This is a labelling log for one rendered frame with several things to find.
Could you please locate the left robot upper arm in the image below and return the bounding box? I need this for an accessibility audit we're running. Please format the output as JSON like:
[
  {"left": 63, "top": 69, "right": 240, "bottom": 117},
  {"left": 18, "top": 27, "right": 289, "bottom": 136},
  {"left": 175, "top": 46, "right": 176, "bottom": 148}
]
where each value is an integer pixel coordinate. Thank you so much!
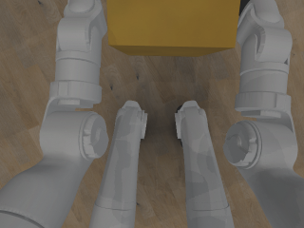
[{"left": 0, "top": 110, "right": 109, "bottom": 228}]

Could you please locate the robot left thigh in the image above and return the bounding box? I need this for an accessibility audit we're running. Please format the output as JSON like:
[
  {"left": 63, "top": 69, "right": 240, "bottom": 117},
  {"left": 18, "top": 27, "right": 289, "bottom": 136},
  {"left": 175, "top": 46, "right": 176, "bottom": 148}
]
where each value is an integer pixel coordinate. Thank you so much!
[{"left": 88, "top": 106, "right": 148, "bottom": 228}]

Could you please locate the robot right hand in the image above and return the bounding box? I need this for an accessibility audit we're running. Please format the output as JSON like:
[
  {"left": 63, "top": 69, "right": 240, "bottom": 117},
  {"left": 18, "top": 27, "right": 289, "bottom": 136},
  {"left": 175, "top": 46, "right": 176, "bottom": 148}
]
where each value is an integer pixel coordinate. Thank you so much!
[{"left": 238, "top": 0, "right": 250, "bottom": 16}]

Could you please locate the carton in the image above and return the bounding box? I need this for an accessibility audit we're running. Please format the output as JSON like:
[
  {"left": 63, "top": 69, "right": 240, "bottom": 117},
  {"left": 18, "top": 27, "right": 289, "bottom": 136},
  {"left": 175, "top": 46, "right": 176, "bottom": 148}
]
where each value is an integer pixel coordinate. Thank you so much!
[{"left": 106, "top": 0, "right": 241, "bottom": 57}]

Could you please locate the right robot upper arm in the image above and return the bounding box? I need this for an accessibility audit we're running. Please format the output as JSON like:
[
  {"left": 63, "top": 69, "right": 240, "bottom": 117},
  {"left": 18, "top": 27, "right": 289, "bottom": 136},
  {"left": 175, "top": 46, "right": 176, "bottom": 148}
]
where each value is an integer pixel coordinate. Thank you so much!
[{"left": 222, "top": 120, "right": 304, "bottom": 228}]

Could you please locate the robot left shin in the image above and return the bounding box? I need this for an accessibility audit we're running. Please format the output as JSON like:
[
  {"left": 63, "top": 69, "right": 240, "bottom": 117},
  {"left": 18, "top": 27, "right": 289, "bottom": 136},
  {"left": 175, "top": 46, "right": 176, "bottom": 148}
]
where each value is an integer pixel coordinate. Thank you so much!
[{"left": 115, "top": 101, "right": 142, "bottom": 124}]

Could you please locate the left robot forearm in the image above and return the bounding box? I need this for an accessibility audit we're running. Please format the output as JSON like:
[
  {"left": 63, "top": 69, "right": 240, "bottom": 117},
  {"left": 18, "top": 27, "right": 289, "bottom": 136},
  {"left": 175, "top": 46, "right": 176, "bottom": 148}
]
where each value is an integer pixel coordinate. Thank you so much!
[{"left": 39, "top": 0, "right": 107, "bottom": 148}]

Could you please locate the right robot forearm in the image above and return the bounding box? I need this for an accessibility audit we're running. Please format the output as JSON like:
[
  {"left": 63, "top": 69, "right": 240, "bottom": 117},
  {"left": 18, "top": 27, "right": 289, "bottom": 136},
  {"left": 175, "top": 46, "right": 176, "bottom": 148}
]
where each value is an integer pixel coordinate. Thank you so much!
[{"left": 235, "top": 0, "right": 296, "bottom": 139}]

